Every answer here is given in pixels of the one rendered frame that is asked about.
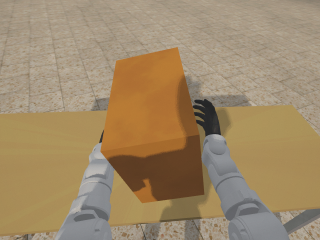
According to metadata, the carton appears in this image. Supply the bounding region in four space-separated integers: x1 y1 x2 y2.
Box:
100 47 205 203

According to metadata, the robot right hand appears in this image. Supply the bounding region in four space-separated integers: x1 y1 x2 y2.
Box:
192 99 221 137

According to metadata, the robot right upper arm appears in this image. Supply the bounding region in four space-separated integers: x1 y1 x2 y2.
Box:
228 212 289 240

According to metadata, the right robot forearm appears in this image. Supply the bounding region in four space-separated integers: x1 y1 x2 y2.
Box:
201 134 290 240

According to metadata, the robot left upper arm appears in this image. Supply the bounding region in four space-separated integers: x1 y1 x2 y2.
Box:
55 218 112 240

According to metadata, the table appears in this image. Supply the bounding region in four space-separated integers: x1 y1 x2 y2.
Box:
0 105 320 237

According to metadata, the left robot forearm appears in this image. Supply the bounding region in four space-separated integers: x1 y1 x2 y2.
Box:
55 142 115 240

